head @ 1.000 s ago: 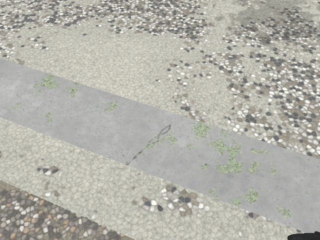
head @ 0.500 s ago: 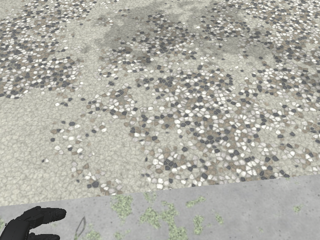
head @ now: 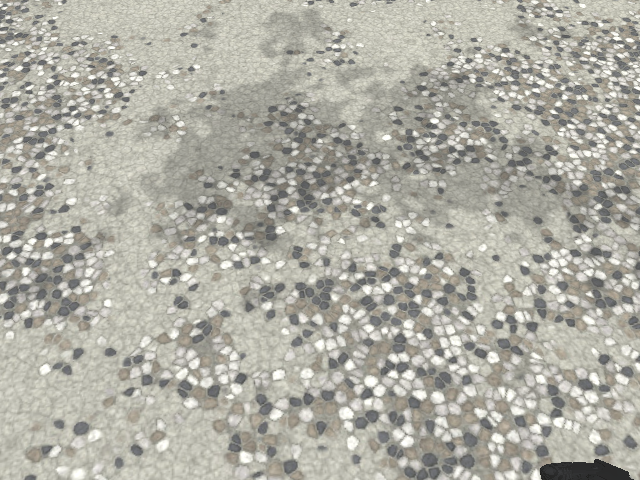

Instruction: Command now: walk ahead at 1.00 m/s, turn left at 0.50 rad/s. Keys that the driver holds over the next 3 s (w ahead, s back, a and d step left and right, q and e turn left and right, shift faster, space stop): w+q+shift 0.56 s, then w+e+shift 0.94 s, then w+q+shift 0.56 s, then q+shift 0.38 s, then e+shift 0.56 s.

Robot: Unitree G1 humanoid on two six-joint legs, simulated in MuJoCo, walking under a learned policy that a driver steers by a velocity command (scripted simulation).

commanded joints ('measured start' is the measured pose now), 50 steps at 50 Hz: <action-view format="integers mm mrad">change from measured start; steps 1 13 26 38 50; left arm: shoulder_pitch -41 -391 7 -45 -24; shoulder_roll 196 43 263 114 30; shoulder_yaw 46 -63 54 25 15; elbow -51 -315 -229 -54 -65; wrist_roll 43 43 42 -23 -11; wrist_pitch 22 44 29 -12 66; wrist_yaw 39 -18 37 -14 -31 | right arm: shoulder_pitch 242 339 368 -107 207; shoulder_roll -158 -191 -105 -59 -106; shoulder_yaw -64 -107 -71 -5 -64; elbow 28 104 22 -120 48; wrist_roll -1 8 32 -33 -29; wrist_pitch -1 -24 -26 -7 -40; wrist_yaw -10 -38 -53 45 -57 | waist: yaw -182 -59 29 -83 -77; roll -121 -6 -326 -64 127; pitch -152 89 -489 62 -49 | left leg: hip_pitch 409 291 -69 261 633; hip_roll -151 -4 -116 -3 273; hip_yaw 66 -487 -231 -49 -356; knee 59 -450 872 146 -336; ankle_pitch -187 -265 -559 -119 -391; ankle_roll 56 213 8 -61 15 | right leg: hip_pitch -115 -910 158 -654 -1010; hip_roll -296 -212 -614 -292 -234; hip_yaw -89 13 914 108 70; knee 491 893 232 -49 1225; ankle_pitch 1552 160 -464 372 111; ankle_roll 44 160 -64 -54 22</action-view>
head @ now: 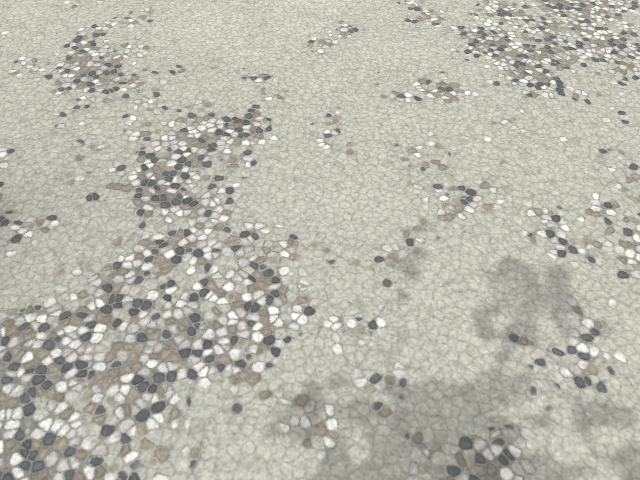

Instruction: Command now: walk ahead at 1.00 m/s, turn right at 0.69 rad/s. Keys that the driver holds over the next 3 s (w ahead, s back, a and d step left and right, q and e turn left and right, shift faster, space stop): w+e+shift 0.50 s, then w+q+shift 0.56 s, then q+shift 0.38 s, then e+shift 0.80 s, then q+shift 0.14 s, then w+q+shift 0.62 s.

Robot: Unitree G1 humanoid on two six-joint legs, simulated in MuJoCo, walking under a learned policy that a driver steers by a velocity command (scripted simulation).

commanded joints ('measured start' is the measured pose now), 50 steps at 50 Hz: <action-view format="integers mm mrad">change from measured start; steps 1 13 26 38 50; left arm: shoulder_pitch -41 -174 -71 -83 -472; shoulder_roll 50 107 186 208 55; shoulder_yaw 16 15 62 51 -67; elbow -85 -179 -116 -63 -335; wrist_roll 17 14 3 70 48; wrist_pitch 25 38 -24 -23 -27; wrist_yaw -16 -59 20 55 -17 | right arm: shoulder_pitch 127 158 -104 432 250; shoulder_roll -102 -259 -88 -248 -196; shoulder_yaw -44 -83 6 -84 -97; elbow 8 67 -173 18 57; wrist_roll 25 29 -8 41 56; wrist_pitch -30 -25 18 18 -10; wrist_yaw -6 -38 7 -10 10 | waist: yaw -61 105 -80 -318 -83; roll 131 122 83 -20 57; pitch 15 -35 98 -245 128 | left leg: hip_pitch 255 372 -250 464 -92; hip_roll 276 219 115 -2 4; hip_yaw -285 197 -92 -87 -455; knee -379 -104 387 14 -493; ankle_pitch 29 1330 46 -18 96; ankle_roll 99 10 -97 175 252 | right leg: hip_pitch -340 60 4 270 -129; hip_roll -90 114 26 -49 -20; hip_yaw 36 -233 339 -17 -25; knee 40 -471 -1080 -144 -493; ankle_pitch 38 248 240 1070 237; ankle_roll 10 -108 -251 -25 140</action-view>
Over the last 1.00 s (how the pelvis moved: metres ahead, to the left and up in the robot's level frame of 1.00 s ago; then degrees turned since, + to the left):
0.91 0.28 0.02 23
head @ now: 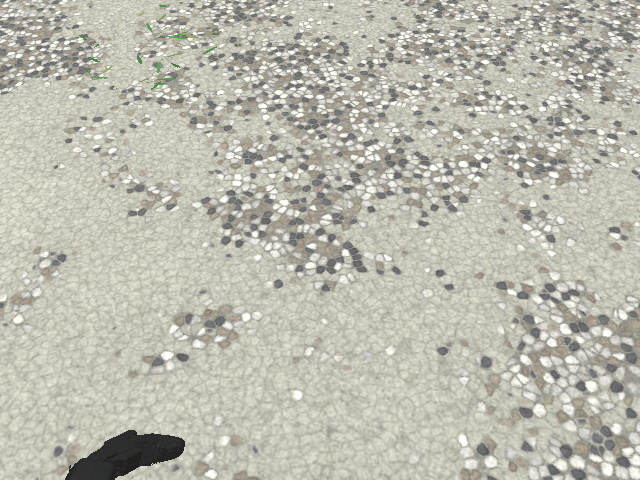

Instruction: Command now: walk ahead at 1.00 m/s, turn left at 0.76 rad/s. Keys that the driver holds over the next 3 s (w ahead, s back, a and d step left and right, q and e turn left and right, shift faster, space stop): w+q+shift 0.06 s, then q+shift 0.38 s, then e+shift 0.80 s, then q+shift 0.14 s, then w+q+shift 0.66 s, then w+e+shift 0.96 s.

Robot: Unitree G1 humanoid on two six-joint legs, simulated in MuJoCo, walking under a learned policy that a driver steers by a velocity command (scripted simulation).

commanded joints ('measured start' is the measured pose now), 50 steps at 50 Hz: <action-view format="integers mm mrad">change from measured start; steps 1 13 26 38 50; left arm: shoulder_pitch -124 172 7 199 261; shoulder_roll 67 114 227 136 331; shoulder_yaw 5 86 151 116 191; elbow -105 -36 92 165 78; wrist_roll -24 -48 -138 -93 -17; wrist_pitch -5 -5 -8 123 79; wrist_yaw -14 62 38 56 30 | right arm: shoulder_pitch -125 -184 -309 -510 -652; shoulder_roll -163 -158 -110 -129 -47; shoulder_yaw -45 -35 -47 -30 -38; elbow -112 -244 -340 -304 -296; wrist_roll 13 58 6 -27 -12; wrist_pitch -36 29 72 46 74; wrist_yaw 4 -44 30 -58 -78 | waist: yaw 41 150 12 108 161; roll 55 -82 -20 116 -239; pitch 103 -259 -60 -156 -46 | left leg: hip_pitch -335 -687 -182 -158 -688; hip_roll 190 211 166 487 144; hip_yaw -257 12 160 56 70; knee -253 1110 242 -17 844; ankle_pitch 140 -254 187 396 -439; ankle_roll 124 -194 -51 132 -186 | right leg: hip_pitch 226 911 496 230 513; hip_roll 39 -322 -190 -18 -291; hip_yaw -88 224 -244 -99 523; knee -249 -453 -448 136 -659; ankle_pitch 252 688 662 -248 290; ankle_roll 25 -237 -145 75 -386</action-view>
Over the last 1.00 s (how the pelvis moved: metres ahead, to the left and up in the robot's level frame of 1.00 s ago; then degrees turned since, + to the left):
0.92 -0.23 0.01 -18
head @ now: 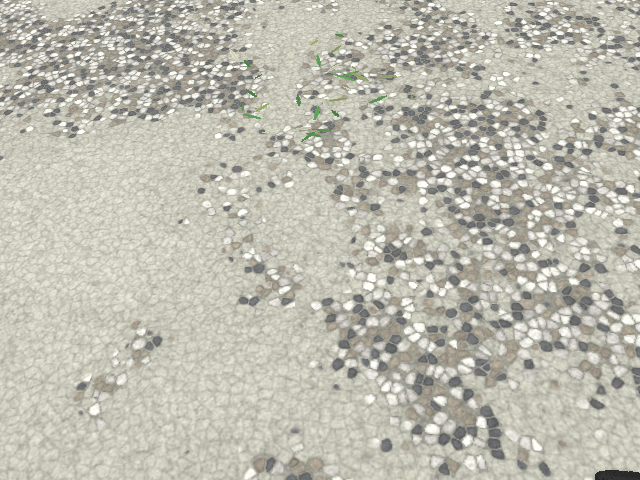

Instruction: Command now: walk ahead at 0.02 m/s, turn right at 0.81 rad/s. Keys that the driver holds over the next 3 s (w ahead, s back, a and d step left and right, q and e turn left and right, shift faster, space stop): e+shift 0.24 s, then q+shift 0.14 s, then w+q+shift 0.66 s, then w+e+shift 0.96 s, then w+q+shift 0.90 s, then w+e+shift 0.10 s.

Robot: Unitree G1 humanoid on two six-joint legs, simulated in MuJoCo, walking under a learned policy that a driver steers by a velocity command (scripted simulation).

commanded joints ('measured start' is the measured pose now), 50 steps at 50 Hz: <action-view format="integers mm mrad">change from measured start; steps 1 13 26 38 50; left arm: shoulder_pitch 39 -30 -83 -373 71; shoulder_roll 278 187 120 38 111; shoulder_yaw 70 56 -3 -52 -11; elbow -80 -178 -147 -285 -126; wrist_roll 23 -35 -17 29 47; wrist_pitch -65 -19 -88 -106 -112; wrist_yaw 2 63 13 -63 26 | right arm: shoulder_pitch -129 -66 199 451 228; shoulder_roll -79 -72 -99 -155 -90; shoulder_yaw -23 -23 5 -33 6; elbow -119 -61 49 102 -6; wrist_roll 3 8 50 -10 -31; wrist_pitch -23 -60 -128 -97 -80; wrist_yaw -5 16 77 65 104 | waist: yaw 1 -34 -63 -144 6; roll -228 -168 -134 106 -99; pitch -62 -157 24 50 -38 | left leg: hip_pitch -362 -228 168 352 -330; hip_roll -108 -153 -69 -13 -31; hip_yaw -215 -268 -179 -584 -219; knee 363 13 -333 -669 461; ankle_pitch -117 195 43 197 158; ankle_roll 9 -45 175 295 144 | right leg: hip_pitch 236 308 60 -308 368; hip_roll -281 -117 -114 78 -289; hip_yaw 579 475 392 24 462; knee -442 -320 -311 45 -498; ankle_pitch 375 423 -302 115 -217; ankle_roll -245 -118 -117 118 -55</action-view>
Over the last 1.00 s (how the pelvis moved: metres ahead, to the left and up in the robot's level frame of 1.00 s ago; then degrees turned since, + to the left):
0.47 -0.02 -0.02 11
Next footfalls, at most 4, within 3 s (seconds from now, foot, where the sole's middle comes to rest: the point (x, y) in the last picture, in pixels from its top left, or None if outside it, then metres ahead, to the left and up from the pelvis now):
0.52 left None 0.11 0.11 -0.76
0.88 right None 0.44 -0.13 -0.76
1.30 left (281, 350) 0.76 0.22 -0.76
1.76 right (335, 205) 1.21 0.11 -0.76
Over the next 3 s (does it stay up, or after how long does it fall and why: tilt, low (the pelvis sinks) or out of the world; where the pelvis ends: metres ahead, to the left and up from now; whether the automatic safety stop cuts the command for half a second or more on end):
stays up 2.18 -0.03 -0.01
